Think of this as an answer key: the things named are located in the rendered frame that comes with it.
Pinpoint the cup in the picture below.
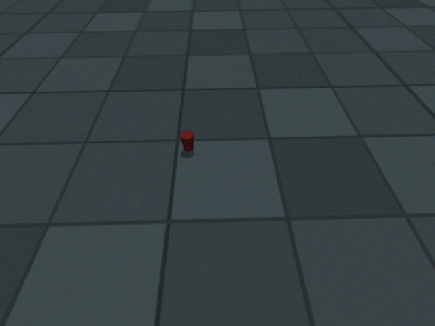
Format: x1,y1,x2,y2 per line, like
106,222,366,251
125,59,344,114
180,130,194,152

